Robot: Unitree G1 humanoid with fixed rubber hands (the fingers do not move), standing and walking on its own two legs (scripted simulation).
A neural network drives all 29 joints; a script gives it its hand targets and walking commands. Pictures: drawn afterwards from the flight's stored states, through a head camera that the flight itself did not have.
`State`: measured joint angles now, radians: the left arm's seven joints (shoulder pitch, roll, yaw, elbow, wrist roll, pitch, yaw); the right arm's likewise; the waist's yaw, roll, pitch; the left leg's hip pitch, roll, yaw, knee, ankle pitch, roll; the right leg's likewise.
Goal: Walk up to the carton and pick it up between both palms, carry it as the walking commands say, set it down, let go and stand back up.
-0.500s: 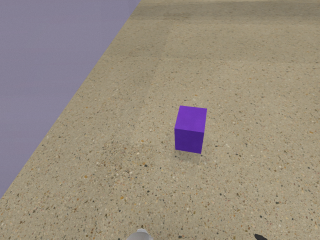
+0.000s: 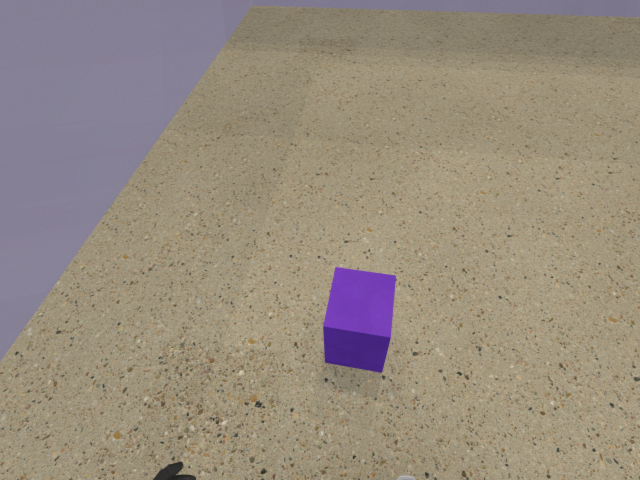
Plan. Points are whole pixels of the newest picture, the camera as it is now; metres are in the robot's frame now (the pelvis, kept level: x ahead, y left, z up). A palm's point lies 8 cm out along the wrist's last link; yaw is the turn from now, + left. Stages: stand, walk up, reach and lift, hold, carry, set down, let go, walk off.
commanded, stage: walk up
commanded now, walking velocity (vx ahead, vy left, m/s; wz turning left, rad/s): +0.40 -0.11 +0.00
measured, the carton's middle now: (359, 320) +0.67 -0.09 -0.64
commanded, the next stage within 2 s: none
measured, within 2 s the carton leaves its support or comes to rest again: neither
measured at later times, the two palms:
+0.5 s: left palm out of the picture +0.15 +0.26 -0.13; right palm (506, 405) +0.26 -0.25 -0.14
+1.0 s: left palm (180, 448) +0.21 +0.22 -0.12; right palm (539, 435) +0.22 -0.29 -0.15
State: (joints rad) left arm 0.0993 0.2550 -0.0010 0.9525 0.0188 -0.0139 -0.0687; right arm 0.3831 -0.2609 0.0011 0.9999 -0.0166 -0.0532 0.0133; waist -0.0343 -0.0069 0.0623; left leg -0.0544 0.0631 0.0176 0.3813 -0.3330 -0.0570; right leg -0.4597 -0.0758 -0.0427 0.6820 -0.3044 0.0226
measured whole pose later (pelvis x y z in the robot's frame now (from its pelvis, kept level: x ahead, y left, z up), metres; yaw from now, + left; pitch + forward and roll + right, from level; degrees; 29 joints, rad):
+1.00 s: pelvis +0.16 -0.04 +0.00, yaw +0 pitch -2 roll +2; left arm 0.21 0.23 0.00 0.98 0.02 0.04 0.01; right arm 0.17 -0.26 0.00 1.00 -0.02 0.04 -0.03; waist 0.00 0.01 0.08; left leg -0.35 0.04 0.02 0.68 -0.37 -0.04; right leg -0.22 -0.03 -0.06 0.59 -0.34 -0.04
